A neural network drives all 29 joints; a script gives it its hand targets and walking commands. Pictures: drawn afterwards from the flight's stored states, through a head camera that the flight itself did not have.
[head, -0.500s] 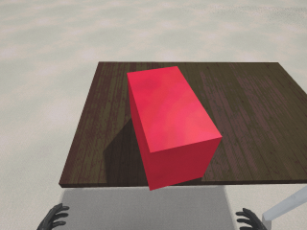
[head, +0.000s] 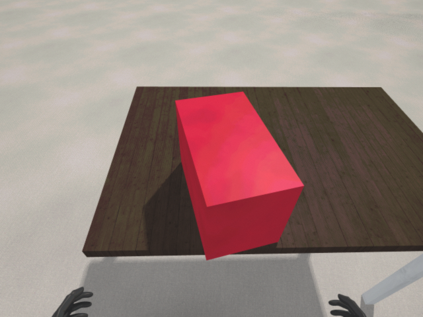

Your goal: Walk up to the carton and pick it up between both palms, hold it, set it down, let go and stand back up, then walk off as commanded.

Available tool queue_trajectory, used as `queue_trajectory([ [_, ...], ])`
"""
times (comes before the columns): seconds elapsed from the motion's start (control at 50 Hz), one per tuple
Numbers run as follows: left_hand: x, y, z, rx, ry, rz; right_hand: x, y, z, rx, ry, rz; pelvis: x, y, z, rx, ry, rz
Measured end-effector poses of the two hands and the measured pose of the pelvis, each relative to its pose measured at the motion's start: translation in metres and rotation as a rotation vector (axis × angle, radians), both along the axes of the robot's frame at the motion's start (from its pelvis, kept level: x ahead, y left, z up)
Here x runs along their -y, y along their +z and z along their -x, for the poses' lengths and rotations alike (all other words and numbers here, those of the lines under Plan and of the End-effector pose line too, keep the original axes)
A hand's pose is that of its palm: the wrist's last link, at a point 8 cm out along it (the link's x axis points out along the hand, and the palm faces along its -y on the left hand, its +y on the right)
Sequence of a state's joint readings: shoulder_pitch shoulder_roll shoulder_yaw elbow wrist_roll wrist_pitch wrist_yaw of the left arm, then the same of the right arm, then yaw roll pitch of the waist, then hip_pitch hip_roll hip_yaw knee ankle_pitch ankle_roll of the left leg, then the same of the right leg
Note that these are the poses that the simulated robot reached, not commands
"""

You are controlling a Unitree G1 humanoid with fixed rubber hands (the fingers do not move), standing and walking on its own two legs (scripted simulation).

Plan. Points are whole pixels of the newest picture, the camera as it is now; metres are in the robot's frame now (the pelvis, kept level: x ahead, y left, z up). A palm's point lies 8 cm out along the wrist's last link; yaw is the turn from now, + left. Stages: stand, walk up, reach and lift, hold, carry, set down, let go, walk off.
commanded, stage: stand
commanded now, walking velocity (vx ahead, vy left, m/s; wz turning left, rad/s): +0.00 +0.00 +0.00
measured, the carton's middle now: (226, 170) +0.45 -0.03 +0.01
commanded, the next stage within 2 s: walk up in 0.78 s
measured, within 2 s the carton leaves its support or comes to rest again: neither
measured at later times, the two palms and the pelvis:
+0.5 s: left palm out of the picture +0.11 +0.29 -0.08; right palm out of the picture +0.10 -0.28 -0.09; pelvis -0.01 +0.00 +0.00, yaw +0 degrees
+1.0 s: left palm out of the picture +0.10 +0.29 -0.09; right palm out of the picture +0.08 -0.28 -0.09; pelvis -0.02 +0.01 +0.01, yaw +0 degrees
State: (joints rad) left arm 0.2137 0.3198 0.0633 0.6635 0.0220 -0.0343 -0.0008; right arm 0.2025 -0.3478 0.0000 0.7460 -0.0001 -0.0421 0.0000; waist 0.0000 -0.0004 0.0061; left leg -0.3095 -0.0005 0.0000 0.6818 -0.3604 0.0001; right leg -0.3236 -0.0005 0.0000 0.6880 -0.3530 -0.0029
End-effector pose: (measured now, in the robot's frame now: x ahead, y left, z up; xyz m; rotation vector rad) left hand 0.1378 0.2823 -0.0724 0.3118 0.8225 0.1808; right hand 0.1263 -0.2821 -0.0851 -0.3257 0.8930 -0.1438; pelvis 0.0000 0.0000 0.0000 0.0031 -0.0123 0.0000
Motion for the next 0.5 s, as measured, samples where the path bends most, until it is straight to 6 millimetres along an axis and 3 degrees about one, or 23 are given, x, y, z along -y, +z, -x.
queue_trajectory([
  [0.5, -0.006, -0.007, 0.024, -0.045, 0.015, 0.003, 0.002, -0.007, 0.027, -0.051, -0.024, 0.005, -0.003, 0.001, 0.013, 0.017, 0.0, 0.004],
])
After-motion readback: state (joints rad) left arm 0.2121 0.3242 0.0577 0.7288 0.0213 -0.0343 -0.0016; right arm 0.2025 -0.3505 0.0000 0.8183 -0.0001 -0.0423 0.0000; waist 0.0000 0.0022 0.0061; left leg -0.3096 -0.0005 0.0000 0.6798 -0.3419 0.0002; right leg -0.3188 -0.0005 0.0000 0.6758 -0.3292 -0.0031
